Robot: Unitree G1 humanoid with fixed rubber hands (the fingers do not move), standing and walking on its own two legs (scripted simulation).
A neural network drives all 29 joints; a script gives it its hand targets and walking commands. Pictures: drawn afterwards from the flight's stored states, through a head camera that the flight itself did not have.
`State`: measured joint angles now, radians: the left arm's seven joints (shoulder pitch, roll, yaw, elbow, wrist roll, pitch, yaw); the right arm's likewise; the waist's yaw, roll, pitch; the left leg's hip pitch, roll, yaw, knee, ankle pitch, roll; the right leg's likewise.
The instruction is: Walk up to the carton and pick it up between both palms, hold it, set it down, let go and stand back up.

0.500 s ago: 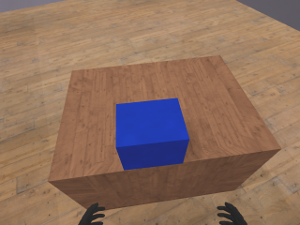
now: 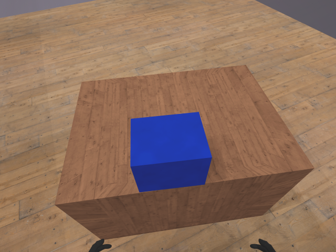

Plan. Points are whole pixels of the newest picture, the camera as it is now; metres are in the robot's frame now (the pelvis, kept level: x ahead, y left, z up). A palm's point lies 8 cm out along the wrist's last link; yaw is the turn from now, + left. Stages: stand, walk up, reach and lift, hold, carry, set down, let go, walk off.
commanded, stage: stand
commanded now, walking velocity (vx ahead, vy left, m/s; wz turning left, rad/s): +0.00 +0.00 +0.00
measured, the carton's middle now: (168, 152) +0.43 +0.03 -0.11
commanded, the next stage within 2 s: walk up in 0.30 s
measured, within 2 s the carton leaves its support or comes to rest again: neither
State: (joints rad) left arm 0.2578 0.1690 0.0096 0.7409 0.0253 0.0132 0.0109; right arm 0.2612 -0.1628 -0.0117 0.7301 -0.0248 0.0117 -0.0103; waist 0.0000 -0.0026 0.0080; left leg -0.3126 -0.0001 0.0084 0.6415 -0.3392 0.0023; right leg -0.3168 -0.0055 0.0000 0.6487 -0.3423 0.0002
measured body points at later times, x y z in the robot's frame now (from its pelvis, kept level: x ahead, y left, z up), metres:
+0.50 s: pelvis +0.00 +0.00 +0.01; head +0.02 +0.00 +0.46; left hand +0.06 +0.23 -0.14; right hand +0.07 -0.23 -0.13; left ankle +0.00 +0.12 -0.72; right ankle +0.00 -0.12 -0.72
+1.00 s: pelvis +0.01 -0.02 +0.00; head +0.02 -0.01 +0.45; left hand +0.04 +0.24 -0.14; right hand +0.10 -0.25 -0.13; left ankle +0.00 +0.12 -0.72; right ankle +0.00 -0.12 -0.72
